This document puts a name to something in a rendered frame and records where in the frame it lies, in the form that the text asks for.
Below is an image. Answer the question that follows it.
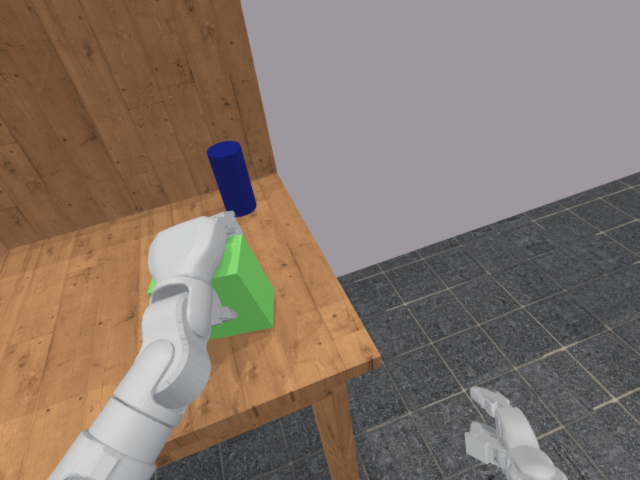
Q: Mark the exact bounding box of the left robot hand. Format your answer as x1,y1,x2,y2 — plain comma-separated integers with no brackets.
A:
148,211,245,327

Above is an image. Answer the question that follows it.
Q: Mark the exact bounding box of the robot right forearm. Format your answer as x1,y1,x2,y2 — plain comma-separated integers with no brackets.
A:
505,445,568,480

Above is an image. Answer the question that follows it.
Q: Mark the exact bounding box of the robot left forearm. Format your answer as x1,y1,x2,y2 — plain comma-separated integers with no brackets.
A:
47,276,213,480

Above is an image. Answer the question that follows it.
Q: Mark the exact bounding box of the right robot hand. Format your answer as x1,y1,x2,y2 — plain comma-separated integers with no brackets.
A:
465,386,540,476

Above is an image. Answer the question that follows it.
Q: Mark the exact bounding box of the sponge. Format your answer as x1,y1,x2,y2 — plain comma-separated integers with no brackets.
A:
147,234,274,339

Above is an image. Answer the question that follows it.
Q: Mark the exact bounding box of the table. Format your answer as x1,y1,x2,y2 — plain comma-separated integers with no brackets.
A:
0,0,381,480

